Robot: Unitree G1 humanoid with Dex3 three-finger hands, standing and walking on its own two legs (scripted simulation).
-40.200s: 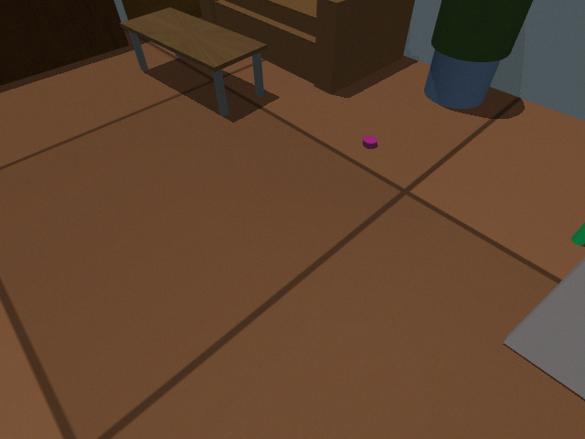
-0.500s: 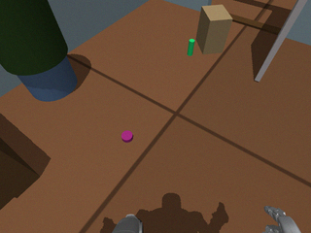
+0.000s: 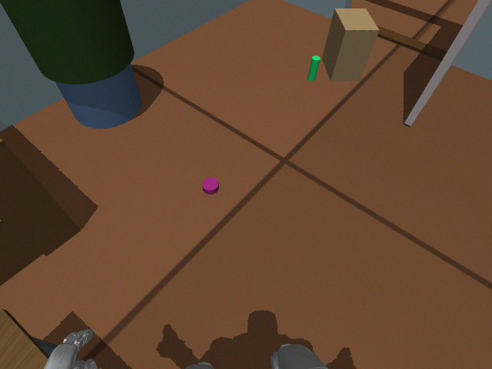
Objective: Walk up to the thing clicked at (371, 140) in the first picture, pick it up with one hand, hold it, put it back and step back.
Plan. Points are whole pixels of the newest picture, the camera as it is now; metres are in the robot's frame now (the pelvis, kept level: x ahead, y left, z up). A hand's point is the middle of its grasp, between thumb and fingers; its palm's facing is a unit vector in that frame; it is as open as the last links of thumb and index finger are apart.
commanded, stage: step back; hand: left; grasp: from above
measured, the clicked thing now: (210, 185) +0.98 +0.17 -0.74
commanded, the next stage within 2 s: stand in 1.30 s
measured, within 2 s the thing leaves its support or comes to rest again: neither
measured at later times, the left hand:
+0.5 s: hand out of the picture -0.07 +0.27 -0.14, palm faces +0.01 -0.91 -0.42, open 7.4 cm
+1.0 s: hand out of the picture -0.02 +0.26 -0.15, palm faces +0.04 -0.93 -0.36, open 7.4 cm
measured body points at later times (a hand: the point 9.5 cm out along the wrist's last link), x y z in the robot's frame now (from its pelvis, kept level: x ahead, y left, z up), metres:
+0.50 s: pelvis -0.12 -0.02 +0.00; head -0.10 -0.02 +0.45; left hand -0.07 +0.31 -0.12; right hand -0.06 -0.33 -0.13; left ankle -0.09 +0.10 -0.73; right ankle -0.13 -0.15 -0.72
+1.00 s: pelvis -0.09 -0.01 +0.00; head -0.06 -0.01 +0.45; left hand -0.02 +0.31 -0.12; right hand -0.01 -0.33 -0.12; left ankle -0.06 +0.11 -0.73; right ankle -0.11 -0.14 -0.72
